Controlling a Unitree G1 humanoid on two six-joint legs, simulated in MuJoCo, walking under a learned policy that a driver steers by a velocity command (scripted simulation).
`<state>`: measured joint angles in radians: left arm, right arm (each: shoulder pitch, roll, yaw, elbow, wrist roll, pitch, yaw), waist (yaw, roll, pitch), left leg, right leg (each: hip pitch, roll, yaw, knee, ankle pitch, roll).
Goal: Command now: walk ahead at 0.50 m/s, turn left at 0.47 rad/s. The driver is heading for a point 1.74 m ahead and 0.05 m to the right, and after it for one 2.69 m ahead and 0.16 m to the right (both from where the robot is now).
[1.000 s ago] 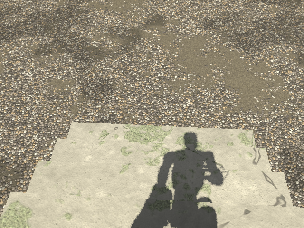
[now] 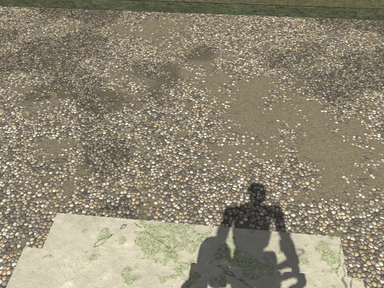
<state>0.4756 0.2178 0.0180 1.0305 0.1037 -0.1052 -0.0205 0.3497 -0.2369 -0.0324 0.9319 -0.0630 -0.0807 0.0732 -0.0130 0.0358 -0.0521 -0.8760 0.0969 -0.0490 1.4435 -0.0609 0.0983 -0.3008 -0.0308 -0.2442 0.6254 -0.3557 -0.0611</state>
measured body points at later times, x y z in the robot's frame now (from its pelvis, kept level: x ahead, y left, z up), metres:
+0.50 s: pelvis +0.27 +0.09 -0.13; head +0.30 +0.11 +0.32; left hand +0.02 +0.22 -0.25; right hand +0.48 -0.08 -0.26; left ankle +0.33 +0.20 -0.88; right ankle +0.02 -0.08 -0.67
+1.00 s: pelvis +0.54 +0.08 -0.27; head +0.55 +0.07 +0.18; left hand +0.72 +0.28 -0.39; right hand +0.38 -0.07 -0.42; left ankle +0.33 +0.20 -0.89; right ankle +0.64 -0.04 -1.01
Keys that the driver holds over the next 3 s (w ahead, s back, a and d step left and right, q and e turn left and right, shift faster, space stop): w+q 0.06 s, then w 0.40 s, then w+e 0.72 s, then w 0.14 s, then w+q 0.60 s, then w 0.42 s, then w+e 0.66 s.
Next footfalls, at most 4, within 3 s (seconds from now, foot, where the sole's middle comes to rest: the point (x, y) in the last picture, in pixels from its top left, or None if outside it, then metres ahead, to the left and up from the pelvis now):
0.46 left None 0.37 0.21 -0.93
1.02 right None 0.66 -0.04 -1.10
1.44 left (177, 246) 0.97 0.12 -1.26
1.94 right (219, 211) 1.29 -0.13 -1.43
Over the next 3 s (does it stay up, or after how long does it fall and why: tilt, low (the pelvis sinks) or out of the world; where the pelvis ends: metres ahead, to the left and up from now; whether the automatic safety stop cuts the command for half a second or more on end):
stays up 1.74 -0.03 -0.67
